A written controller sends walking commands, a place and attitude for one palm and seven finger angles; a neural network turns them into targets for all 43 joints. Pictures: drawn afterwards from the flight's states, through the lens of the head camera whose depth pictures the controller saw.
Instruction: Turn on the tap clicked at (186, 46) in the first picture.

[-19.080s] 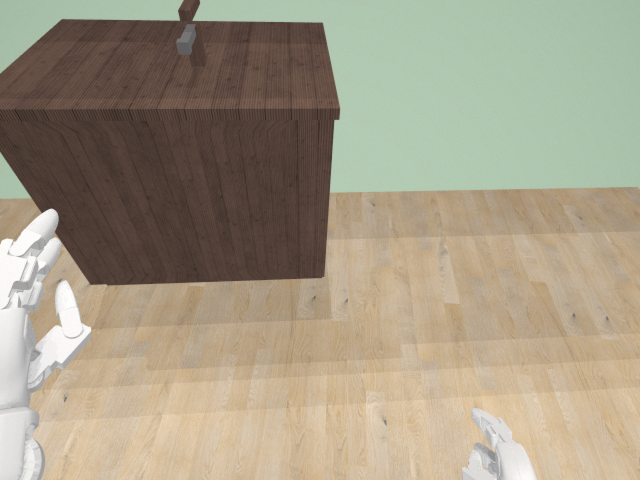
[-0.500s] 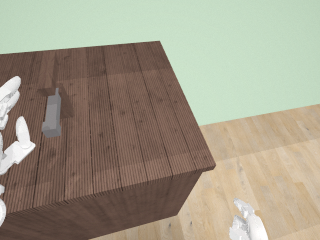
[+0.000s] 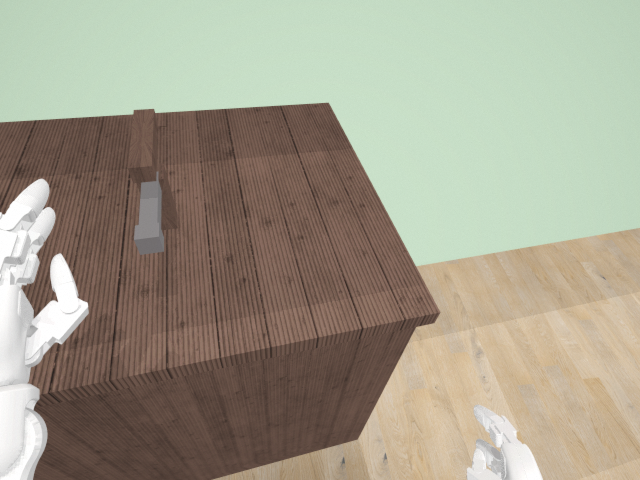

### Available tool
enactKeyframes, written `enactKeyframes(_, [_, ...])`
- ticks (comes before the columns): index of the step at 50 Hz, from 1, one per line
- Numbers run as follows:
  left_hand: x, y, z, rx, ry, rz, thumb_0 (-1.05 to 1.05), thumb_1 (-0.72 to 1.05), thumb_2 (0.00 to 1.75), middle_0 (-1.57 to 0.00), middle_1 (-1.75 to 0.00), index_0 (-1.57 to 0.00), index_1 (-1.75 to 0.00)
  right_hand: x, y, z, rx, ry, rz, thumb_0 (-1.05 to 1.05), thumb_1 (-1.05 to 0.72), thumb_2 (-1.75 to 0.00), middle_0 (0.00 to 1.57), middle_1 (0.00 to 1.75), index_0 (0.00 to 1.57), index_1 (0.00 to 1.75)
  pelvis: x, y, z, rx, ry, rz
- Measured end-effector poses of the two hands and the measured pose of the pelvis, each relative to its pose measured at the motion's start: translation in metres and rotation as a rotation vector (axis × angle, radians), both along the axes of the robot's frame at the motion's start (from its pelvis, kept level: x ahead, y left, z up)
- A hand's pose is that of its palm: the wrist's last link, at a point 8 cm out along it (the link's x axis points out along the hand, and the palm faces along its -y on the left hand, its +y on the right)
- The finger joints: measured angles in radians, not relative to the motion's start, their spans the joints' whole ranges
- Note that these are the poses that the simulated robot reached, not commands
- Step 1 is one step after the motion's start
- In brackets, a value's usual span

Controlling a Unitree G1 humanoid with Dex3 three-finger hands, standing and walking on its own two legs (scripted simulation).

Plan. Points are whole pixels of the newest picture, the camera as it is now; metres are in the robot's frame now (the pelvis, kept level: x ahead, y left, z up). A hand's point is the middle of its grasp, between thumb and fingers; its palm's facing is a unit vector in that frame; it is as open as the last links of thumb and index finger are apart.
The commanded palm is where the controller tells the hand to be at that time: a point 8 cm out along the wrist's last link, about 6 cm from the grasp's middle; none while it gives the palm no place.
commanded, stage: come to a stop and stand still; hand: left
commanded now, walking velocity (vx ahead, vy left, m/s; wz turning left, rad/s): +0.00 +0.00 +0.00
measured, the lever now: (149, 238) +0.35 +0.26 +0.10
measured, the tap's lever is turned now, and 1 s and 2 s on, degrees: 0 0 0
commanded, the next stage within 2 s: look again from close up in 0.94 s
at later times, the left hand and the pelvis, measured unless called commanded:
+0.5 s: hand (74, 248) +0.26 +0.28 +0.19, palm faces +0.46 -0.81 -0.36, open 7.4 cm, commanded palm +0.18 +0.29 +0.18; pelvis +0.02 +0.01 +0.00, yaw +0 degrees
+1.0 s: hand (120, 269) +0.26 +0.24 +0.16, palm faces +0.39 -0.85 -0.34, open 7.4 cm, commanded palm +0.20 +0.27 +0.18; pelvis +0.04 -0.01 +0.00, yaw +0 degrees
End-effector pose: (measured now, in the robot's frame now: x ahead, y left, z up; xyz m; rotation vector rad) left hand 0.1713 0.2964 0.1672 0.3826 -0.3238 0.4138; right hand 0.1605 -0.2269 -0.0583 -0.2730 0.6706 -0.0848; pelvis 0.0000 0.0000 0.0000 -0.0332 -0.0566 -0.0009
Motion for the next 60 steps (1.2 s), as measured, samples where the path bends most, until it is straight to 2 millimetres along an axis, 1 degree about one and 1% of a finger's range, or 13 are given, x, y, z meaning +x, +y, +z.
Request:
enactKeyframes(8, [0.006, 0.004, -0.003, 0.042, 0.032, -0.046, 0.02, 0.89, 0.90, -0.21, -0.30, -0.21, -0.30, 0.002, 0.016, -0.001, 0.024, -0.009, 0.000, 0.02, -0.90, -0.90, 0.20, 0.30, 0.20, 0.30, 0.000, 0.007, -0.001, -0.004, 0.002, 0.008])
enactKeyframes(17, [0.013, 0.011, 0.000, 0.065, 0.046, -0.017, 0.02, 0.89, 0.90, -0.21, -0.30, -0.21, -0.30, 0.015, 0.029, -0.008, 0.050, 0.024, 0.034, 0.02, -0.90, -0.90, 0.20, 0.30, 0.20, 0.30, 0.012, 0.010, 0.000, 0.003, 0.012, 0.014])
enactKeyframes(19, [0.022, 0.022, 0.015, 0.191, 0.002, -0.011, 0.02, 0.88, 0.90, -0.22, -0.30, -0.21, -0.30, 0.019, 0.031, -0.011, 0.027, 0.039, 0.080, 0.02, -0.90, -0.90, 0.20, 0.30, 0.20, 0.30, 0.012, 0.007, -0.002, 0.004, 0.024, 0.020])
enactKeyframes(22, [0.038, 0.037, 0.029, 0.169, -0.075, 0.023, 0.02, 0.88, 0.90, -0.21, -0.30, -0.21, -0.30, 0.026, 0.033, -0.012, 0.048, 0.036, 0.092, 0.02, -0.90, -0.90, 0.20, 0.30, 0.20, 0.30, 0.014, 0.005, -0.001, 0.011, 0.031, 0.010])
enactKeyframes(25, [0.044, 0.020, 0.028, 0.122, -0.068, -0.011, 0.02, 0.89, 0.90, -0.21, -0.30, -0.20, -0.30, 0.034, 0.030, -0.010, 0.086, -0.014, 0.065, 0.02, -0.90, -0.90, 0.20, 0.30, 0.20, 0.30, 0.018, 0.008, -0.002, 0.018, 0.036, -0.002])
enactKeyframes(28, [0.043, -0.003, 0.018, 0.107, -0.009, -0.090, 0.02, 0.89, 0.90, -0.21, -0.30, -0.20, -0.30, 0.038, 0.024, -0.008, 0.101, -0.038, 0.023, 0.02, -0.90, -0.90, 0.20, 0.30, 0.20, 0.30, 0.025, 0.009, -0.002, 0.020, 0.041, -0.011])
enactKeyframes(30, [0.041, -0.011, 0.011, 0.099, 0.033, -0.119, 0.02, 0.89, 0.90, -0.21, -0.30, -0.20, -0.30, 0.039, 0.020, -0.007, 0.093, -0.035, 0.001, 0.02, -0.90, -0.90, 0.20, 0.30, 0.20, 0.30, 0.029, 0.007, -0.001, 0.020, 0.043, -0.010])
enactKeyframes(33, [0.040, -0.008, 0.003, 0.090, 0.066, -0.101, 0.01, 0.89, 0.90, -0.21, -0.30, -0.21, -0.30, 0.040, 0.012, -0.006, 0.066, -0.015, -0.014, 0.02, -0.90, -0.90, 0.20, 0.30, 0.20, 0.30, 0.034, 0.003, -0.001, 0.019, 0.043, -0.003])
enactKeyframes(37, [0.041, 0.002, 0.004, 0.069, 0.047, -0.030, 0.02, 0.88, 0.90, -0.22, -0.30, -0.21, -0.30, 0.044, 0.003, -0.006, 0.034, 0.008, -0.008, 0.02, -0.90, -0.90, 0.20, 0.30, 0.20, 0.30, 0.038, -0.002, 0.000, 0.016, 0.039, 0.008])
enactKeyframes(42, [0.043, -0.004, 0.010, 0.040, 0.002, -0.012, 0.02, 0.89, 0.90, -0.21, -0.30, -0.21, -0.30, 0.053, -0.003, -0.002, 0.017, 0.005, 0.003, 0.02, -0.90, -0.90, 0.20, 0.30, 0.20, 0.30, 0.041, -0.005, 0.002, 0.014, 0.035, 0.012])
enactKeyframes(46, [0.046, -0.012, 0.008, 0.031, 0.017, -0.036, 0.02, 0.89, 0.90, -0.21, -0.30, -0.21, -0.30, 0.061, -0.003, 0.002, 0.021, -0.013, 0.002, 0.02, -0.91, -0.90, 0.20, 0.30, 0.20, 0.30, 0.042, -0.006, 0.003, 0.012, 0.034, 0.010])
enactKeyframes(51, [0.046, -0.013, 0.003, 0.036, 0.064, -0.043, 0.02, 0.89, 0.90, -0.21, -0.30, -0.21, -0.30, 0.065, 0.000, 0.005, 0.031, -0.023, -0.003, 0.02, -0.91, -0.90, 0.20, 0.30, 0.20, 0.30, 0.041, -0.008, 0.003, 0.011, 0.032, 0.008])
enactKeyframes(60, [0.038, -0.009, 0.004, 0.039, 0.080, -0.021, 0.02, 0.89, 0.90, -0.21, -0.30, -0.21, -0.30, 0.057, 0.005, -0.001, 0.037, 0.015, 0.004, 0.02, -0.90, -0.90, 0.20, 0.30, 0.20, 0.30, 0.037, -0.006, 0.004, 0.010, 0.026, 0.011])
